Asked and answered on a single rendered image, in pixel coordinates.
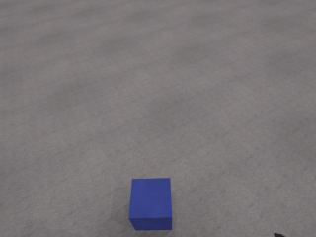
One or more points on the carton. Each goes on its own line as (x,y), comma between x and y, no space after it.
(150,206)

